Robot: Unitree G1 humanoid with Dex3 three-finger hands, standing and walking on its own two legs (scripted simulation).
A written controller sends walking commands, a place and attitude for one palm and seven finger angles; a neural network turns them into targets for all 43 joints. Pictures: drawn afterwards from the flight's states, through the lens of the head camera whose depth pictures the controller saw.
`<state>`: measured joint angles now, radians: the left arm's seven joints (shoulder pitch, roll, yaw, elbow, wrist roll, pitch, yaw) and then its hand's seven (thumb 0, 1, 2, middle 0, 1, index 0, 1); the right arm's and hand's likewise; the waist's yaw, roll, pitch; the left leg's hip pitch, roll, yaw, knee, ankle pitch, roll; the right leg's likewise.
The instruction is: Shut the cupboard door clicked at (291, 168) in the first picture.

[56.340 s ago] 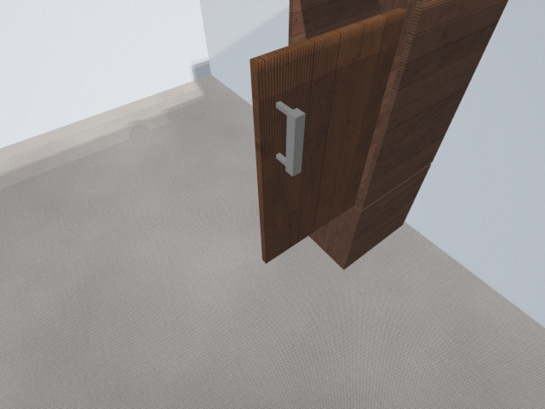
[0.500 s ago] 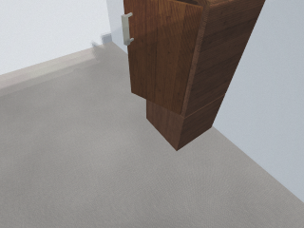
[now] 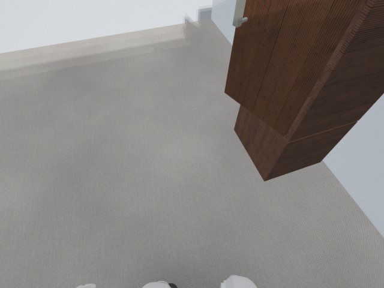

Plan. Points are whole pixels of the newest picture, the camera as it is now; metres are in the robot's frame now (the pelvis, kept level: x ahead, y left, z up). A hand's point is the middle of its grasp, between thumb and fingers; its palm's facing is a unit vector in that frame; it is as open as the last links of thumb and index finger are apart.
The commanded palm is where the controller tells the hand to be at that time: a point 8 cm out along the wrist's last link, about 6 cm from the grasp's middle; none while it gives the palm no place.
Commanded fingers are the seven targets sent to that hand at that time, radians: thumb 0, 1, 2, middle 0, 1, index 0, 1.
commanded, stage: walk to a spot facing it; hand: left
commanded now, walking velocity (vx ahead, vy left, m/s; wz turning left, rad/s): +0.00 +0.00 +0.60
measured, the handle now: (244, 3) +0.95 -0.15 +0.10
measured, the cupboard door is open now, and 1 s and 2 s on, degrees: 21 21 21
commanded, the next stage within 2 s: turn to face it in 1.64 s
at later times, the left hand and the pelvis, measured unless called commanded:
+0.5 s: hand out of the picture -0.03 +0.17 -0.17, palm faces +0.37 -0.89 -0.26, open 7.4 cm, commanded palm none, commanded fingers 0.00 0.90 0.90 -0.20 -0.30 -0.20 -0.30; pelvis +0.00 -0.04 -0.01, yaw +21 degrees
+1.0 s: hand out of the picture +0.01 +0.15 -0.14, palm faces +0.64 -0.72 -0.27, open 7.4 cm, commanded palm none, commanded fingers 0.00 0.90 0.90 -0.20 -0.30 -0.20 -0.30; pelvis +0.10 -0.03 +0.01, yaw +40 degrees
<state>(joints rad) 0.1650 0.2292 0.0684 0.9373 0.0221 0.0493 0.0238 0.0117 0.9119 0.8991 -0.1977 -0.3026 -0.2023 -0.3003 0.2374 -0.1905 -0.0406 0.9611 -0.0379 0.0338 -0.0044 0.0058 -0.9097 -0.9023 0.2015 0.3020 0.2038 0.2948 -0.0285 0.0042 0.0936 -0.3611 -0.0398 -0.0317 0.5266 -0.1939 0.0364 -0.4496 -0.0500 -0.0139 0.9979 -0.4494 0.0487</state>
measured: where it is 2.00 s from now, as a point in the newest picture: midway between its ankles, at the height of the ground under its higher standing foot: (135, 251)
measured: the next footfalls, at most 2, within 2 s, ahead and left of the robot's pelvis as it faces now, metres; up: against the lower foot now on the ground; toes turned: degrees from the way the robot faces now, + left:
right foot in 0.16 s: +0.04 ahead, -0.15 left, +0.00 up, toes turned +6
left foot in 0.52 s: -0.01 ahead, +0.11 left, +0.00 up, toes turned +25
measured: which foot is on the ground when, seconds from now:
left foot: down 0.00-0.16, up 0.18-0.50, down 0.52-0.82, up 0.84-1.00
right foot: up 0.00-0.14, down 0.16-0.52, up 0.54-0.80, down 0.82-1.00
